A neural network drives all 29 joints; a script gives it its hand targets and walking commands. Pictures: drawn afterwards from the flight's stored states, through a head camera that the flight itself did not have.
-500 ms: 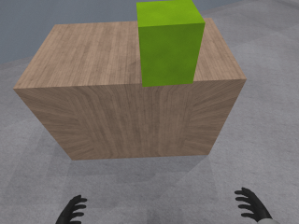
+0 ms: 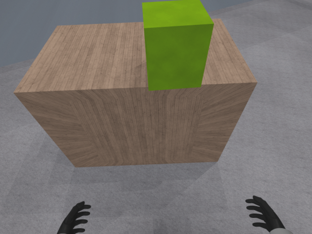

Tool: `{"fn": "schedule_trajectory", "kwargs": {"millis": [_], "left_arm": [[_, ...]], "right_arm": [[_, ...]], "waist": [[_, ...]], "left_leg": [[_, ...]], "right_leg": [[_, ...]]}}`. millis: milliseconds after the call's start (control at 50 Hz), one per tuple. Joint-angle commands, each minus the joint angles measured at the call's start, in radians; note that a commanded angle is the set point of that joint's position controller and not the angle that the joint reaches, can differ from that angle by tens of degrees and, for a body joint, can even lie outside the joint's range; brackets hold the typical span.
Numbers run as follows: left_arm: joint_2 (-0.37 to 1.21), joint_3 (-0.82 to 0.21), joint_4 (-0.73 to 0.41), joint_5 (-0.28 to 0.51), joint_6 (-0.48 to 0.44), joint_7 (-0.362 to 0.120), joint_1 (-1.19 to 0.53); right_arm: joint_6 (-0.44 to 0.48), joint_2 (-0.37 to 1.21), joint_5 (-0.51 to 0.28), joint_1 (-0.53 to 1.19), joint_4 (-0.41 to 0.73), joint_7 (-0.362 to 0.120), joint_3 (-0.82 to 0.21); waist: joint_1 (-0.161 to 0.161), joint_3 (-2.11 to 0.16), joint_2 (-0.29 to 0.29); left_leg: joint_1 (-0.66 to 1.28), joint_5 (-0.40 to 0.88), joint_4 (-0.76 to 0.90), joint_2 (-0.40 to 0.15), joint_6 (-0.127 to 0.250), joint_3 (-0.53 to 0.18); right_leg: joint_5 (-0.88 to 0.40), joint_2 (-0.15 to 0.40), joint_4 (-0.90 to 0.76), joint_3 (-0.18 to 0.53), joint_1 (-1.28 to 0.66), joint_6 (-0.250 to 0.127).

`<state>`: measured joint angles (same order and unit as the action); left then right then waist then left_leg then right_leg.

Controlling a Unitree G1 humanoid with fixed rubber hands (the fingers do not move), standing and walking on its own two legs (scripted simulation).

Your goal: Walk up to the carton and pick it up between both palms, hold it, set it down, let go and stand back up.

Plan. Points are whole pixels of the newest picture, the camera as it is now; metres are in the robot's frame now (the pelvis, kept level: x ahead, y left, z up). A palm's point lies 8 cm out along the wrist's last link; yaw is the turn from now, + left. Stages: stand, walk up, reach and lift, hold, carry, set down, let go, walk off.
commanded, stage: stand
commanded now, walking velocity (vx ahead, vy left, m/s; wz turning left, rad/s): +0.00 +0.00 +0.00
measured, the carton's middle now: (172, 46) +0.73 -0.04 +0.09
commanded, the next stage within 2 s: none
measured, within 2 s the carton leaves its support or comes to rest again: neither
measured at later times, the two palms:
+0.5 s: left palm out of the picture +0.13 +0.26 -0.08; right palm (277, 233) +0.14 -0.27 -0.08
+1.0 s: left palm out of the picture +0.10 +0.26 -0.08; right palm out of the picture +0.11 -0.28 -0.08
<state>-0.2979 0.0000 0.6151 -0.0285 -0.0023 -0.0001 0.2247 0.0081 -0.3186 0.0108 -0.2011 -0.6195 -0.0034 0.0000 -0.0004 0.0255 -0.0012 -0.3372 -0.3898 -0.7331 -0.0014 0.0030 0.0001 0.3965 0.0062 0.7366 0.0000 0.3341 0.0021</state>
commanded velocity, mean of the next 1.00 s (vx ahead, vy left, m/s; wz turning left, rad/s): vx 0.00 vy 0.00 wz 0.00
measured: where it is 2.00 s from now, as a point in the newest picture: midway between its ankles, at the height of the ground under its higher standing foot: outside the picture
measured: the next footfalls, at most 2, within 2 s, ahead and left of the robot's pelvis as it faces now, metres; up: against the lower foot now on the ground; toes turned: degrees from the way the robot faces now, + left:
none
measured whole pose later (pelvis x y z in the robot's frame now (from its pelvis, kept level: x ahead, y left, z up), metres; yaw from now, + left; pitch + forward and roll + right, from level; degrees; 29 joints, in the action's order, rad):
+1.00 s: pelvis -0.02 +0.00 +0.00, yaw +0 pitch -1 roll +1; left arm -0.31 0.00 0.70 -0.03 -0.01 0.00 0.21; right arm 0.01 -0.32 0.01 -0.20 -0.70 -0.01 0.00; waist 0.00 0.03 0.00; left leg -0.34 -0.33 -0.68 0.00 0.00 0.00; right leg 0.35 0.01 0.70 0.00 0.34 0.00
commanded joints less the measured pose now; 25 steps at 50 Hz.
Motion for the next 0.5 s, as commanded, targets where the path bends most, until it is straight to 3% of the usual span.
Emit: {"fn": "schedule_trajectory", "kwargs": {"millis": [0, 340, 480], "left_arm": [[-0.234, 0.084, -0.022, 0.011, -0.058, 0.009, -0.065], [-0.246, 0.080, 0.001, 0.013, -0.061, 0.006, -0.064], [-0.238, 0.076, 0.012, 0.012, -0.060, 0.007, -0.066]], "right_arm": [[0.060, -0.222, 0.021, 0.047, 0.022, 0.014, 0.073], [0.059, -0.221, 0.016, 0.040, 0.002, 0.014, 0.076], [0.057, -0.228, 0.016, 0.043, -0.012, 0.012, 0.073]], "waist": [[-0.006, -0.081, 0.015], [-0.003, -0.094, 0.005], [-0.006, -0.072, 0.009]], "left_leg": [[0.037, 0.293, 0.117, -0.088, 0.078, -0.096], [0.045, 0.313, 0.132, -0.093, 0.081, -0.106], [0.028, 0.248, 0.152, -0.094, 0.078, -0.113]], "right_leg": [[-0.284, 0.089, -0.113, 0.097, -0.028, -0.081], [-0.304, 0.087, -0.114, 0.086, -0.053, -0.080], [-0.247, 0.088, -0.133, 0.097, -0.045, -0.082]]}}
